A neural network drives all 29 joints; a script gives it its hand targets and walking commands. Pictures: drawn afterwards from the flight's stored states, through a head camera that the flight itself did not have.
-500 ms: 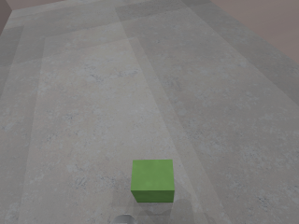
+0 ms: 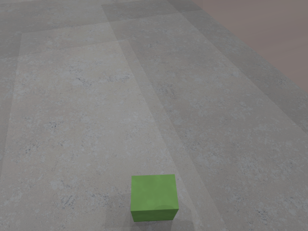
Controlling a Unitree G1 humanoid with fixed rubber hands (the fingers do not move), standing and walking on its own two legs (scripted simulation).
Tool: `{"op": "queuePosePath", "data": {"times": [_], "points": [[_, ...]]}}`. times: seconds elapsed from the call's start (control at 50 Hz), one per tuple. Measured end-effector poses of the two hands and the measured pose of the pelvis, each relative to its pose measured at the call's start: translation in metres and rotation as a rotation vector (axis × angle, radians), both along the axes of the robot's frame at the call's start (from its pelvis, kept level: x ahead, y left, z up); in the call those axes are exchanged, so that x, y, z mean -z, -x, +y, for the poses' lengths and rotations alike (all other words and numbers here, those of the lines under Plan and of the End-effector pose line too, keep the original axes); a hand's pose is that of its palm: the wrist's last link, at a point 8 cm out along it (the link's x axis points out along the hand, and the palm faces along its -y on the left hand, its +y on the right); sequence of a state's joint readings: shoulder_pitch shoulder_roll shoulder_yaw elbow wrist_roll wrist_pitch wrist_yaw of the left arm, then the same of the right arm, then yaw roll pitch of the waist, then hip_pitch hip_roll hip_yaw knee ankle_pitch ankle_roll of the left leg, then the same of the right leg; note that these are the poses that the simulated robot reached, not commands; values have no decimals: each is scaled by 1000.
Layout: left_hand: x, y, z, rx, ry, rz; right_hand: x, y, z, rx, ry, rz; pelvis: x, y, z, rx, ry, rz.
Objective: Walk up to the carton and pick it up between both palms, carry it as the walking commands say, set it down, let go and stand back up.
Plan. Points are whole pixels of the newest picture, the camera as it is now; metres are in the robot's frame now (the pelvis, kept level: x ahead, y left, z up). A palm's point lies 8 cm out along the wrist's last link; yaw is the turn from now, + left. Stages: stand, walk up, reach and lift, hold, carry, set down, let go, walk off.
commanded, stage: walk up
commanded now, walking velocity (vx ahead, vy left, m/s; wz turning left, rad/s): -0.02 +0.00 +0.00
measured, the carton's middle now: (153, 199) +0.36 +0.00 -0.63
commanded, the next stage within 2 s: stand in 0.80 s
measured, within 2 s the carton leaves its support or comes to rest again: neither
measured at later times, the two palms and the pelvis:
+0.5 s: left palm out of the picture -0.03 +0.22 -0.14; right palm out of the picture -0.02 -0.25 -0.14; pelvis -0.05 -0.01 +0.00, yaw +1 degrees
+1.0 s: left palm out of the picture -0.09 +0.22 -0.13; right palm out of the picture -0.09 -0.21 -0.13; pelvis -0.06 +0.00 +0.02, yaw +1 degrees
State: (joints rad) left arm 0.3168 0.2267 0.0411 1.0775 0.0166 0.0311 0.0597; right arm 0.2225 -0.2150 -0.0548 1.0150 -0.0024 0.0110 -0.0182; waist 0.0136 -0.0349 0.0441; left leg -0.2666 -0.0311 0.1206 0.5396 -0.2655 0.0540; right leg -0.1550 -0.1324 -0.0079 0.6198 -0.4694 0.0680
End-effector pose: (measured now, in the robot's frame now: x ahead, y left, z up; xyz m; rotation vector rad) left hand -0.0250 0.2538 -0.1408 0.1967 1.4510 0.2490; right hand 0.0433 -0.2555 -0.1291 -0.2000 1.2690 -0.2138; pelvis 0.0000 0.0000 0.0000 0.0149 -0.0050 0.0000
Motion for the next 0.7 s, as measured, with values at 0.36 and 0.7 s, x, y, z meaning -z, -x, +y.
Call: {"op": "queuePosePath", "data": {"times": [0.36, 0.7], "points": [[0, -24, -29, 62, 52, -78, 11, 53, 22, 74, -58, 68, -3, 27, -5, 6, 9, -8], [-6, 7, -34, 37, 111, -146, -4, 106, 36, 36, -62, 113, -15, 54, 2, -14, 22, -25]]}}
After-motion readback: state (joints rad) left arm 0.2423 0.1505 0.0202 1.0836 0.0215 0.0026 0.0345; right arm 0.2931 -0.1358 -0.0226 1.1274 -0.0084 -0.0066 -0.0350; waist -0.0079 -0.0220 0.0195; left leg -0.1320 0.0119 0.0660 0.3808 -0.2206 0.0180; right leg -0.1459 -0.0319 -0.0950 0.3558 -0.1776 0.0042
